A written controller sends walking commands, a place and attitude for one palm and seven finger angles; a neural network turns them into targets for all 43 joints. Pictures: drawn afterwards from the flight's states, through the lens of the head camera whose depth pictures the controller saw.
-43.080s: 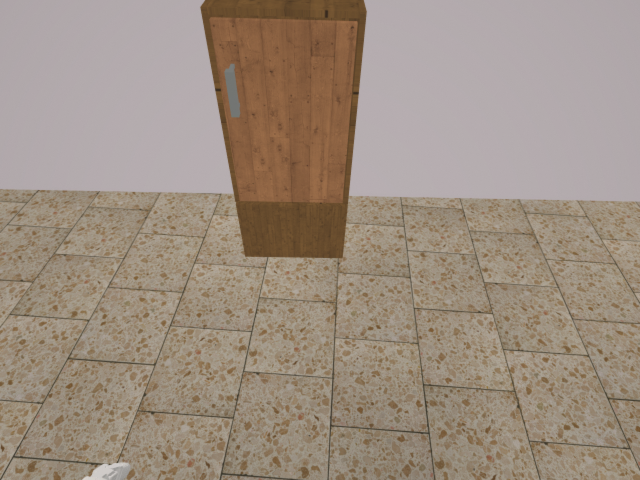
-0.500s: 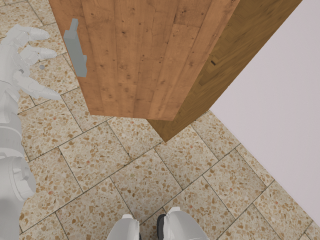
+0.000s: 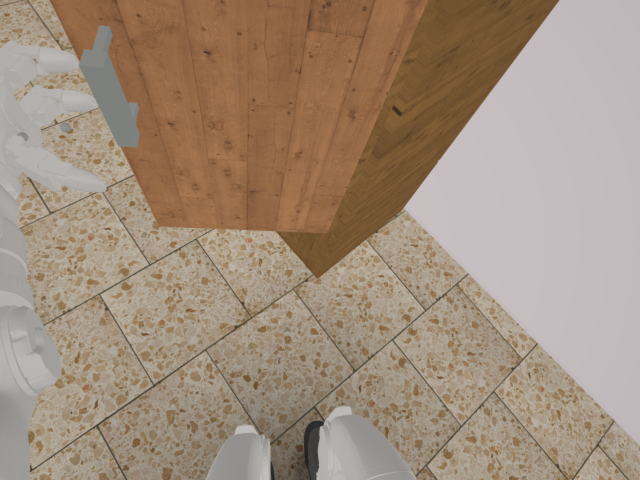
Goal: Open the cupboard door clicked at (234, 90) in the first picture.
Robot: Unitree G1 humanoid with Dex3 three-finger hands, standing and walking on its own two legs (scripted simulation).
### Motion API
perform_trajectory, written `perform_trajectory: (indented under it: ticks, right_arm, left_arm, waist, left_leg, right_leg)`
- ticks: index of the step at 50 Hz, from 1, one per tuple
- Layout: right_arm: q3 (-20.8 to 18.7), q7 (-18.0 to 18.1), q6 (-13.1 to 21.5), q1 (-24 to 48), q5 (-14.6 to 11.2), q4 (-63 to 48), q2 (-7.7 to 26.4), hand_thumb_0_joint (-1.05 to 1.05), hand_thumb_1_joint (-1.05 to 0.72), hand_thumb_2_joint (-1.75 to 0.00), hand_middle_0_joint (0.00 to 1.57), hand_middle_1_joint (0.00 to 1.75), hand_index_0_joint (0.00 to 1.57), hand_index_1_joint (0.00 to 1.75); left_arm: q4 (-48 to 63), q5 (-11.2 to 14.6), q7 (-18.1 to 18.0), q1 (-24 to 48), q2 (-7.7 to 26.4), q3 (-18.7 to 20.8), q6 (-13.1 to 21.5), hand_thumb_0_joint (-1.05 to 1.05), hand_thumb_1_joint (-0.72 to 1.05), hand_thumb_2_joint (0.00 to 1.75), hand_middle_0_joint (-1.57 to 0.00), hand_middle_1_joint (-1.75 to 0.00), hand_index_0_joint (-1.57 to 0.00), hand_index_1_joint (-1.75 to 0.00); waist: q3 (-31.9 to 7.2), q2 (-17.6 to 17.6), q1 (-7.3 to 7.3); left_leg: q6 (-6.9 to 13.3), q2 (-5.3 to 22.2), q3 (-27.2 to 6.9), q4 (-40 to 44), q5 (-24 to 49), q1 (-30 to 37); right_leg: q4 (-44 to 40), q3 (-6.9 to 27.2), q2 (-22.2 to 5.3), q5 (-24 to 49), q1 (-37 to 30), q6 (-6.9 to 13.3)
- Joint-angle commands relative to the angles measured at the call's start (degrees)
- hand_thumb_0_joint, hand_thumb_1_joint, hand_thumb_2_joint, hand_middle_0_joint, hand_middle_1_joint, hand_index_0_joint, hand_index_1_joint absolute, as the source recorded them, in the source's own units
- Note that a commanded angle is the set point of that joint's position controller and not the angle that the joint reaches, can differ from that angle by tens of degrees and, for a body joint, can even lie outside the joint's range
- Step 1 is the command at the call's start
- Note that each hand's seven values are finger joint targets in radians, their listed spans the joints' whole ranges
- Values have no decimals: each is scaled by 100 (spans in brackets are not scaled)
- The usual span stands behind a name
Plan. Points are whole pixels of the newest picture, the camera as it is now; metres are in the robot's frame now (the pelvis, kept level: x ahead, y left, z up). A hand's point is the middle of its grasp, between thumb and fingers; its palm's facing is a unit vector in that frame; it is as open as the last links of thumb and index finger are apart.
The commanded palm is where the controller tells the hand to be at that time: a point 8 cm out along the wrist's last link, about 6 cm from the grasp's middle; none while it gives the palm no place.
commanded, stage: slide the fingers in behind the handle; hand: left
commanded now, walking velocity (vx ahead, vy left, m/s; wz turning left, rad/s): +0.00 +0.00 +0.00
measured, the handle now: (116, 90) +0.56 +0.21 +0.06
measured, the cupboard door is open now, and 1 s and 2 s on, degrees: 50 50 50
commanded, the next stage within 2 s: close the thumb around the handle in 1.30 s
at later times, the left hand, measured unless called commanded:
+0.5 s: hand (97, 128) +0.50 +0.22 +0.06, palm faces -0.03 -1.00 -0.03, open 14.0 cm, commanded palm +0.49 +0.25 +0.06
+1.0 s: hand (126, 131) +0.50 +0.19 +0.06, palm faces -0.03 -1.00 -0.02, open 14.0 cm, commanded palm +0.48 +0.24 +0.06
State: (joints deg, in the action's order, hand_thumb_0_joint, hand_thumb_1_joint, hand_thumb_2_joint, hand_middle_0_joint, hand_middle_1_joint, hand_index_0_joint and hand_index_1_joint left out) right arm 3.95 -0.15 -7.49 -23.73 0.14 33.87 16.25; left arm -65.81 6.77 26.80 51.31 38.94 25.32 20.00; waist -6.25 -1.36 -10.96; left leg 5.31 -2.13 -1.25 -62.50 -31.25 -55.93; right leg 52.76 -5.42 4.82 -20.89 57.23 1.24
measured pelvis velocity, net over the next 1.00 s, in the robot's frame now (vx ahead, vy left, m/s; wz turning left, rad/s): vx -0.01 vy -0.03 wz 0.00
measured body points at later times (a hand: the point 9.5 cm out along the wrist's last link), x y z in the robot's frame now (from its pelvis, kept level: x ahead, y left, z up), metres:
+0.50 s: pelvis -0.02 -0.03 -0.01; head +0.15 +0.01 +0.41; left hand +0.50 +0.28 +0.07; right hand -0.01 -0.30 -0.10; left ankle -0.03 +0.04 -0.66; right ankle +0.03 -0.12 -0.66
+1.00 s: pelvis -0.01 -0.03 +0.00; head +0.15 +0.00 +0.42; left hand +0.50 +0.25 +0.06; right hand +0.00 -0.30 -0.10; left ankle -0.03 +0.04 -0.66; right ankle +0.03 -0.12 -0.66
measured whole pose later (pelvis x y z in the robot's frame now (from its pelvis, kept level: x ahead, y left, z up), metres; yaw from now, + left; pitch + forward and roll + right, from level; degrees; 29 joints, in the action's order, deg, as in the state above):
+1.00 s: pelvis -0.01 -0.03 +0.00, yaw +0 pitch +25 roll -4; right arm 4.2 -0.3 -4.5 -22.4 -0.4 33.1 16.2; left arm -67.2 6.3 22.0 51.3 35.5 24.4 21.4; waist -6.2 -1.0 -10.7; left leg 4.1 -1.2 -0.1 -62.2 -31.1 -55.7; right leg 55.0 -4.5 5.7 -21.1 58.8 3.5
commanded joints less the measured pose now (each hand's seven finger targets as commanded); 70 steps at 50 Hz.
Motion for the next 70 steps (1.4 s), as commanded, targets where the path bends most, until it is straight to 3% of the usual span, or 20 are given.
perform_trajectory:
  ticks: [1,5,6,8,11,15,17,24,27,30,36,40,46,47,50,52,59,61,67,70]
  right_arm:
    - [-400,97,75,-996,34,-245,1203,0,-90,-90,20,30,20,30]
    - [-381,111,129,-965,25,-240,1229,0,-90,-90,20,30,20,30]
    - [-377,119,148,-952,18,-296,1224,0,-90,-90,20,30,20,30]
    - [-371,112,153,-940,19,-216,1203,0,-90,-90,20,30,20,30]
    - [-359,123,174,-946,1,-283,1215,0,-90,-90,20,30,20,30]
    - [-306,155,227,-897,-40,-255,1208,0,-90,-90,20,30,20,30]
    - [-303,177,267,-914,-23,-272,1214,0,-90,-90,20,30,20,30]
    - [-313,142,357,-923,-18,-256,1176,0,-90,-90,20,30,20,30]
    - [-331,127,347,-957,-21,-244,1186,0,-90,-90,20,30,20,30]
    - [-315,129,336,-948,-40,-262,1160,0,-90,-90,20,30,20,30]
    - [-358,86,364,-951,-8,-341,1112,0,-90,-90,20,30,20,30]
    - [-376,59,342,-950,-24,-283,1101,0,-90,-90,20,30,20,30]
    - [-384,70,354,-939,-27,-335,1071,0,-90,-90,20,30,20,30]
    - [-399,69,352,-946,-11,-288,1082,0,-90,-90,20,30,20,30]
    - [-398,74,367,-956,-2,-285,1096,0,-90,-90,20,30,20,30]
    - [-415,68,369,-945,7,-284,1085,0,-90,-90,20,30,20,30]
    - [-403,78,336,-914,-20,-215,1098,0,-90,-90,20,30,20,30]
    - [-413,89,350,-911,-11,-219,1089,0,-90,-90,20,30,20,30]
    - [-445,68,355,-986,49,-122,1113,0,-90,-90,20,30,20,30]
    - [-413,64,332,-966,41,-172,1098,0,-90,-90,20,30,20,30]
  left_arm:
    - [1140,137,-162,2433,1744,295,438,0,-50,30,-30,-120,-30,-120]
    - [982,58,-171,2520,1882,301,465,0,-50,30,-30,-120,-30,-120]
    - [1080,66,-158,2475,1915,339,521,0,-50,30,-30,-120,-30,-120]
    - [1043,85,-110,2516,1679,144,532,0,-50,30,-30,-120,-30,-120]
    - [878,174,-45,2393,1681,209,483,0,-50,30,-30,-120,-30,-120]
    - [548,137,-32,2579,1728,136,298,0,-50,30,-30,-120,-30,-120]
    - [767,93,-70,2699,2063,333,381,0,-50,30,-30,-120,-30,-120]
    - [909,125,-89,2717,1808,194,486,0,-50,30,-30,-120,-30,-120]
    - [958,151,-101,2649,1739,189,434,0,-50,30,-30,-120,-30,-120]
    - [834,128,-167,2568,1638,120,284,0,-50,30,-30,-120,-30,-120]
    - [1410,161,-352,2510,1558,180,516,0,-50,30,-30,-120,-30,-120]
    - [1079,174,-404,2308,1232,33,439,0,-50,30,-30,-120,-30,-120]
    - [1127,143,-481,2315,1202,49,485,0,-50,30,-30,-120,-30,-120]
    - [1190,108,-495,2398,1335,121,532,0,-50,30,-30,-120,-30,-120]
    - [1161,105,-524,2374,1521,280,623,0,-50,30,-30,-120,-30,-120]
    - [1291,149,-500,2386,1354,188,698,0,-50,30,-30,-120,-30,-120]
    - [977,153,-379,2299,1000,-122,523,0,-50,30,-30,-120,-30,-120]
    - [1095,193,-401,2546,719,-334,540,0,-50,30,-30,-120,-30,-120]
    - [1092,168,-618,2651,944,-63,682,0,-50,30,-30,-120,-30,-120]
    - [872,56,-698,2528,1018,-36,606,0,-50,30,-30,-120,-30,-120]
  waist:
    - [-2616,-1152,-11]
    - [-2628,-1147,-17]
    - [-2783,-1413,56]
    - [-2857,-1479,-13]
    - [-2808,-965,-47]
    - [-2423,-803,-138]
    - [-2777,-1029,-40]
    - [-3160,-1208,-43]
    - [-3158,-1246,-18]
    - [-2844,-896,-85]
    - [-3222,-1161,52]
    - [-2773,-838,-28]
    - [-2743,-801,27]
    - [-2909,-1006,53]
    - [-2928,-810,76]
    - [-3196,-955,70]
    - [-2734,-1020,17]
    - [-2647,-1024,-107]
    - [-3071,-1049,-24]
    - [-2794,-810,-25]
  left_leg:
    - [-805,485,-760,707,4160,2391]
    - [-704,435,-648,731,3512,2075]
    - [-731,421,-653,708,3710,2192]
    - [-762,458,-681,673,3828,2394]
    - [-601,406,-576,657,3386,1915]
    - [-396,344,-404,676,2393,1153]
    - [-412,326,-406,651,2504,1227]
    - [-387,326,-367,529,2612,1349]
    - [-435,344,-409,571,2871,1577]
    - [-336,333,-338,597,2598,1201]
    - [-404,328,-340,603,3135,1593]
    - [-351,327,-289,683,2749,1314]
    - [-343,290,-263,698,2791,1226]
    - [-382,308,-269,678,2844,1387]
    - [-390,311,-308,660,2919,1365]
    - [-419,315,-318,619,3171,1595]
    - [-502,357,-418,701,3173,1759]
    - [-526,367,-490,700,3331,1956]
    - [-660,387,-590,616,3642,2201]
    - [-555,333,-489,660,3177,1705]
  right_leg:
    - [-107,192,-9,1395,-989,127]
    - [-116,277,-34,1300,-1189,114]
    - [-65,287,-34,1353,-1171,143]
    - [-79,269,-42,1342,-989,112]
    - [-86,330,-34,1467,-1378,114]
    - [-169,469,-82,1205,-1515,75]
    - [-96,507,-94,1347,-1682,103]
    - [-25,559,-103,1485,-1698,97]
    - [-28,498,-90,1586,-1631,94]
    - [-95,547,-101,1599,-1779,58]
    - [-30,546,-89,1996,-1953,113]
    - [-124,555,-105,1800,-1922,61]
    - [-89,585,-121,1941,-2051,93]
    - [-75,591,-128,1902,-1976,79]
    - [-47,588,-117,1961,-2083,86]
    - [-16,583,-116,2096,-2044,86]
    - [-64,448,-106,1712,-1553,85]
    - [-82,394,-96,1631,-1318,90]
    - [5,357,-101,1625,-1238,89]
    - [-8,407,-113,1619,-1489,80]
